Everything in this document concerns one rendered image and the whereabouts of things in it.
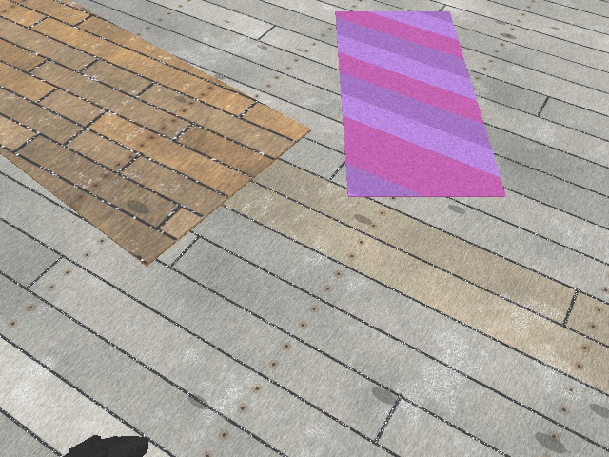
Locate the robot left hand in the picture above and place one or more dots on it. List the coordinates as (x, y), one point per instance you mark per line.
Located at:
(124, 446)

